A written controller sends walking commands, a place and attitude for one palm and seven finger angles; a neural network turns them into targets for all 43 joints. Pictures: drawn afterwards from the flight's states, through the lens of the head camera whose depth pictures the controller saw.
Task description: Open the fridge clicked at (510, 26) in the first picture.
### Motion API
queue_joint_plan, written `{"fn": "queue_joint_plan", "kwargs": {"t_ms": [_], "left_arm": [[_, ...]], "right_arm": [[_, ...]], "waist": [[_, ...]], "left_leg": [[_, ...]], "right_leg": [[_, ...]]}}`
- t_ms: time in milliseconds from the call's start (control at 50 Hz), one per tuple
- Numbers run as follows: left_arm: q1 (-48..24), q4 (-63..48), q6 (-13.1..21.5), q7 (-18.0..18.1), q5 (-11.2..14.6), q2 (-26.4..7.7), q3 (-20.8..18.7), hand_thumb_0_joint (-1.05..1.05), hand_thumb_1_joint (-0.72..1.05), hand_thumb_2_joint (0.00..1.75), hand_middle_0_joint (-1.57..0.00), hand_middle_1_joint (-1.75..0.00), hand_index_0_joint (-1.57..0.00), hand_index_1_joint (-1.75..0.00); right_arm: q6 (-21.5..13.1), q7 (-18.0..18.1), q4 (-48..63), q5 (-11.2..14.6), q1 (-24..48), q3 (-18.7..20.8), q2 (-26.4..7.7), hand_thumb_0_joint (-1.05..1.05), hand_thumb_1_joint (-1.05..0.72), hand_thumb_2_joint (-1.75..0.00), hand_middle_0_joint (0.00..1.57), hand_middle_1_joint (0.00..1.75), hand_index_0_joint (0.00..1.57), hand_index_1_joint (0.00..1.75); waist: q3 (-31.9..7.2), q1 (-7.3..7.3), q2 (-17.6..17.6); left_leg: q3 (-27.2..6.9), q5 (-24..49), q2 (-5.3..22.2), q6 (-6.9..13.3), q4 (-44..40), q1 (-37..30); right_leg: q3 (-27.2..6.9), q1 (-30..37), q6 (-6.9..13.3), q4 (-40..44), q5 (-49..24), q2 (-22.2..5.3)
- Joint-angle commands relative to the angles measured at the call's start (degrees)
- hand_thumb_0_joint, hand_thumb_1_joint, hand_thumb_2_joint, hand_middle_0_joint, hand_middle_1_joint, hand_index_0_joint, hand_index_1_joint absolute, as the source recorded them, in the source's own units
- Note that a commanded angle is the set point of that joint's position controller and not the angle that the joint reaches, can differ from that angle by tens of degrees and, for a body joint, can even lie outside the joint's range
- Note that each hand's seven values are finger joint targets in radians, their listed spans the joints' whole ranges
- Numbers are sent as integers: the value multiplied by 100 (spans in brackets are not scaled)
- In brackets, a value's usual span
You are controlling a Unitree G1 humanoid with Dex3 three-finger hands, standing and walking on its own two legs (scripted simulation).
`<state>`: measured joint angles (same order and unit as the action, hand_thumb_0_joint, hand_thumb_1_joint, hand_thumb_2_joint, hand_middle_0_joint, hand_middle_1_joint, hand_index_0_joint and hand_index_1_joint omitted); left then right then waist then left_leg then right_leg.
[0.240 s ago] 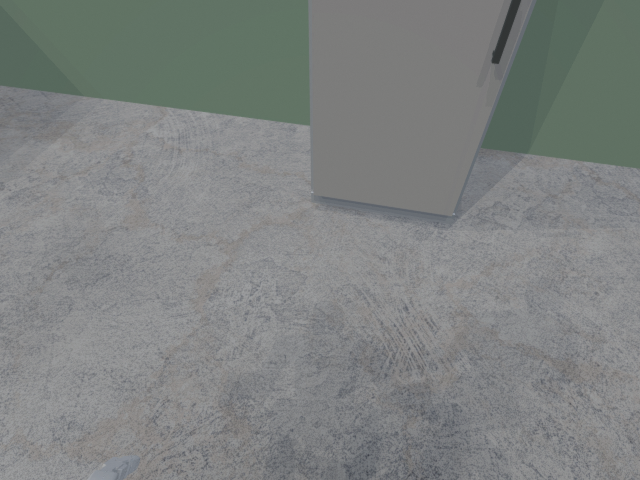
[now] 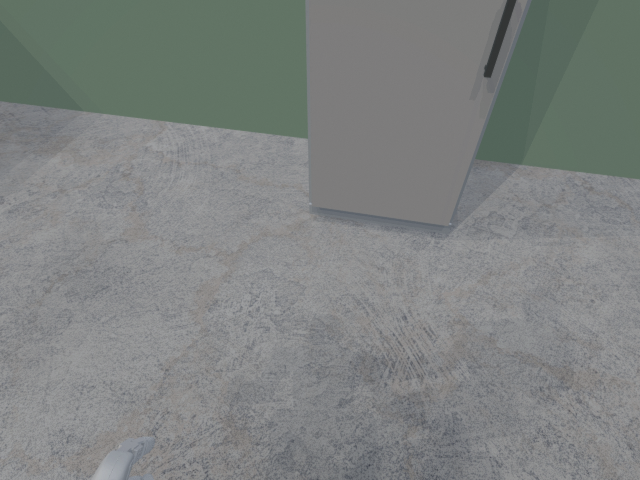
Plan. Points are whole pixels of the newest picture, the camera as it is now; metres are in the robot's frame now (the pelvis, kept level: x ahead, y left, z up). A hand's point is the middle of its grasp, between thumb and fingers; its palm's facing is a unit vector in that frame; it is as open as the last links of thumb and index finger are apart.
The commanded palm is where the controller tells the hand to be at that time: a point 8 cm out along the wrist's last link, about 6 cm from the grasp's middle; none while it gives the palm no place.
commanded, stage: stand and wait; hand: right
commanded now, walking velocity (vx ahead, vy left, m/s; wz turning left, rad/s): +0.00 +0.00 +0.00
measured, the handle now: (499, 31) +1.21 -0.44 +0.10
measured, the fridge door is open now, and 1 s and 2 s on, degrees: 0 0 0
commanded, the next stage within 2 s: look at it before walking up in 0.72 s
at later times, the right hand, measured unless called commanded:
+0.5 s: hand out of the picture +0.05 -0.24 -0.15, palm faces -0.02 +0.94 -0.34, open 7.4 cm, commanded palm none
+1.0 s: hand out of the picture +0.04 -0.23 -0.15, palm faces -0.03 +0.95 -0.32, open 7.4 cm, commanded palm none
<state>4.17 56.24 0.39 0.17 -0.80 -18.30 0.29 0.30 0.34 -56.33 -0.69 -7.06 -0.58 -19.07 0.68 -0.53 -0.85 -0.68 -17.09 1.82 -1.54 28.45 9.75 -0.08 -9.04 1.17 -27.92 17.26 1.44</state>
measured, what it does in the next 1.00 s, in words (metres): stands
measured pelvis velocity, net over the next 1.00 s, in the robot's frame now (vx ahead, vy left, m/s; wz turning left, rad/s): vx -0.03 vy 0.02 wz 0.00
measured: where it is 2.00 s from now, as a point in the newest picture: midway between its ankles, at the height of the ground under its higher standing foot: outside the picture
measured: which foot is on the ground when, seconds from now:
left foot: down 0.00-1.00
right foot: down 0.00-1.00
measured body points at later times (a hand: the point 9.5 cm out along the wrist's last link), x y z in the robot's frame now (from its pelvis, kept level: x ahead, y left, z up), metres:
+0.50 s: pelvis -0.02 +0.01 +0.01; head -0.02 +0.01 +0.46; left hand +0.05 +0.31 -0.12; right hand +0.05 -0.29 -0.13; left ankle -0.02 +0.14 -0.74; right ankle -0.02 -0.11 -0.74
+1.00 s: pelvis -0.03 +0.02 +0.01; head -0.02 +0.01 +0.46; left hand +0.04 +0.31 -0.12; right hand +0.05 -0.28 -0.13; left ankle -0.02 +0.14 -0.74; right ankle -0.02 -0.11 -0.74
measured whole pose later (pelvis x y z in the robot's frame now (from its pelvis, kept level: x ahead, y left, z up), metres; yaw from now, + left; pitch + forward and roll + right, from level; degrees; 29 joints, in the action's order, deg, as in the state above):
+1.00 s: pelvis -0.03 +0.02 +0.01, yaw +0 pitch -2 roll +0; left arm 7.2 64.0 0.3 -0.1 -0.4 -19.1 0.2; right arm -0.3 0.0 -62.4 -0.7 -8.0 -0.3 -19.3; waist 2.1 -0.1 -0.7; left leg -0.4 -11.6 0.3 -0.3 22.8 9.1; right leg -0.4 -8.3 -0.3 -22.3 11.8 -0.1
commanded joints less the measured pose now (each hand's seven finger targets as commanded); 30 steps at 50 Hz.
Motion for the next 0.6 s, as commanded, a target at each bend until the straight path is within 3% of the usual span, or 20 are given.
{"fn": "queue_joint_plan", "kwargs": {"t_ms": [0, 260, 400, 580], "left_arm": [[-264, -311, 150, 79, -10, -1255, -314, 0, 90, 90, -20, -30, -20, -30], [-188, 15, 146, 71, 19, -1280, -271, 0, 90, 90, -20, -30, -20, -30], [-109, 204, 131, 56, 25, -1305, -246, 0, 90, 90, -20, -30, -20, -30], [-25, 328, 133, 36, 22, -1290, -238, 0, 90, 90, -20, -30, -20, -30]], "right_arm": [[-139, 63, 364, 3, 214, 282, -1197, 0, -90, -90, 20, 30, 20, 30], [-158, 42, 80, 20, 189, 268, -1220, 0, -90, -90, 20, 30, 20, 30], [-155, 29, -67, 18, 213, 253, -1240, 0, -90, -90, 20, 30, 20, 30], [-164, 20, -152, 10, 198, 256, -1236, 0, -90, -90, 20, 30, 20, 30]], "waist": [[-423, 53, 115], [-420, 46, 127], [-145, 45, 53], [-93, 31, 37]], "left_leg": [[-348, 1771, 476, 323, -379, -112], [-451, 1479, 509, 332, -685, -237], [-545, 935, 488, 329, -896, -99], [-616, 470, 501, 329, -1052, 1]], "right_leg": [[-464, 161, 146, 480, -2003, -738], [-514, 182, 107, 708, -1549, -772], [-573, 21, 85, 900, -1027, -762], [-602, -45, 69, 981, -761, -753]]}}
